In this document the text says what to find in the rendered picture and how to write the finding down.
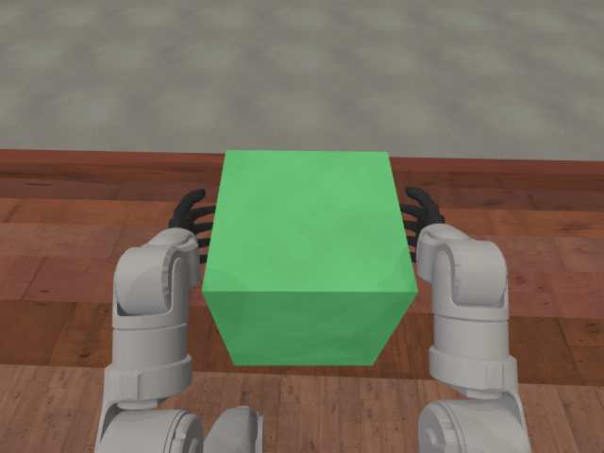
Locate left robot upper arm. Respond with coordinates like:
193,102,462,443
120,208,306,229
97,410,204,453

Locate carton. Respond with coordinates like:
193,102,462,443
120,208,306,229
202,150,418,365

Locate robot left thigh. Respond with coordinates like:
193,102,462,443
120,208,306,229
203,408,264,453

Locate robot left forearm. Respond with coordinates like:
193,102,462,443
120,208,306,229
94,227,201,453

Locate right robot hand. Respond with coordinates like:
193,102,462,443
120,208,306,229
399,186,445,263

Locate robot right forearm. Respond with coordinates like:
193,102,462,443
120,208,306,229
416,224,532,453

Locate right robot upper arm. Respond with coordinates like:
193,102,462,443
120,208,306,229
418,400,530,453

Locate left robot hand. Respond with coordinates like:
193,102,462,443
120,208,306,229
168,189,216,264

